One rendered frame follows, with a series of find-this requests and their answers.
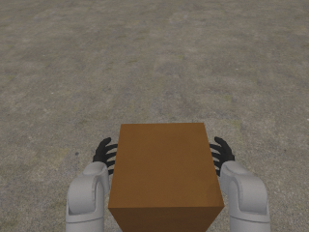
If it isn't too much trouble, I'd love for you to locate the robot left forearm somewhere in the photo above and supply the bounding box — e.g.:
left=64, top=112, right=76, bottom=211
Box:
left=66, top=161, right=110, bottom=232

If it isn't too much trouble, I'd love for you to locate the carton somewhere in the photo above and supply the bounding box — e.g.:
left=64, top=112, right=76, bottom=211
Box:
left=107, top=122, right=225, bottom=232

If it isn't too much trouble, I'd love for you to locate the robot right forearm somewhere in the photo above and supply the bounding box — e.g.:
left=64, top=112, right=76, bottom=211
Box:
left=219, top=160, right=271, bottom=232

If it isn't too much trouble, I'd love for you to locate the robot right hand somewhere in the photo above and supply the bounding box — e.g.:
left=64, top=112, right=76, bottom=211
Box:
left=210, top=136, right=235, bottom=176

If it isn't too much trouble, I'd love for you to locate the robot left hand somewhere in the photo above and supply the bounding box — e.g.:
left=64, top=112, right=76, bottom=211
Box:
left=93, top=137, right=118, bottom=175

